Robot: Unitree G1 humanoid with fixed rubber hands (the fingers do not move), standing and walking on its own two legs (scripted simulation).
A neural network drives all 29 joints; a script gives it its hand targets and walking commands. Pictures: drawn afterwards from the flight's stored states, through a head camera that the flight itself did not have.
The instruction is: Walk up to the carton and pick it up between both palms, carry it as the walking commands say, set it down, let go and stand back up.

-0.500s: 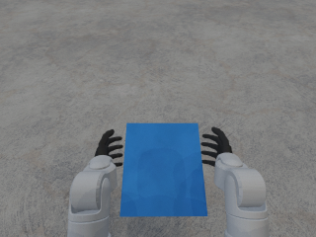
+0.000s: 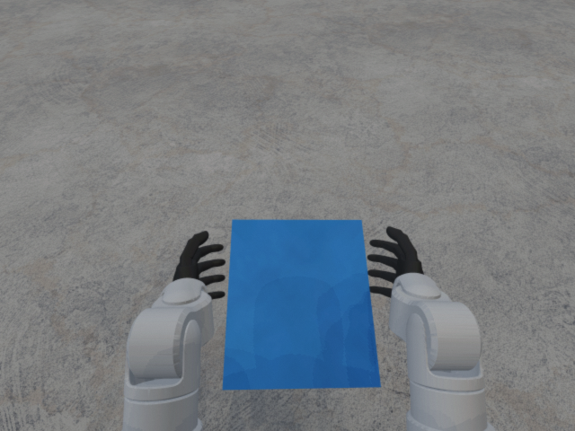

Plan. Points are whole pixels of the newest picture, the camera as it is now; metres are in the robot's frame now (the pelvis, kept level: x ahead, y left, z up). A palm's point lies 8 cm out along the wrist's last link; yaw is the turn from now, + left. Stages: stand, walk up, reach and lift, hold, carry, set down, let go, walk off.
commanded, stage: carry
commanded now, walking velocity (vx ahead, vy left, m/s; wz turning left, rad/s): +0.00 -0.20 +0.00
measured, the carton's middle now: (296, 305) +0.31 +0.00 +0.00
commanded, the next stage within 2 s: none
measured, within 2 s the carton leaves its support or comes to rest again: neither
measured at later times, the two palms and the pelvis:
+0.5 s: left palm (286, 342) +0.21 +0.01 +0.11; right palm (525, 315) +0.23 -0.26 +0.11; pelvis -0.06 -0.13 +0.01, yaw +0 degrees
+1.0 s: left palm (427, 399) +0.15 -0.13 +0.10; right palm out of the picture +0.17 -0.39 +0.11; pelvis -0.12 -0.27 +0.00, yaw +2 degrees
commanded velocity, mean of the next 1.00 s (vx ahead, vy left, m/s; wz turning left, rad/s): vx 0.00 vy -0.17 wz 0.00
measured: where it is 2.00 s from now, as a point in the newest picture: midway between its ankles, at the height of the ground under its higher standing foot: outside the picture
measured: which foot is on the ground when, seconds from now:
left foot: up 0.00-0.24, down 0.26-0.56, up 0.58-0.84, down 0.86-1.00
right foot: down 0.00-0.28, up 0.30-0.52, down 0.54-0.90, up 0.92-1.00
